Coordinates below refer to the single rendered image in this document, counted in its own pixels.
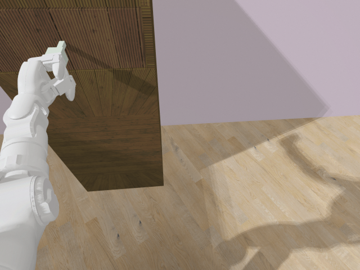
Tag robot left forearm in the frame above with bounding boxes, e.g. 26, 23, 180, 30
0, 93, 50, 183

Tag cabinet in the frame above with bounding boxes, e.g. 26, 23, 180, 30
0, 0, 164, 192

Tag robot left hand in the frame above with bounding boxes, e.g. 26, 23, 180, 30
17, 52, 76, 107

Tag drawer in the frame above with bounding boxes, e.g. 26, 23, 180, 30
0, 7, 146, 72

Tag handle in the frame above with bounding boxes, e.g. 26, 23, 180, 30
45, 41, 69, 66

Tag left robot upper arm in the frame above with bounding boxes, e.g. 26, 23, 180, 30
0, 175, 59, 270

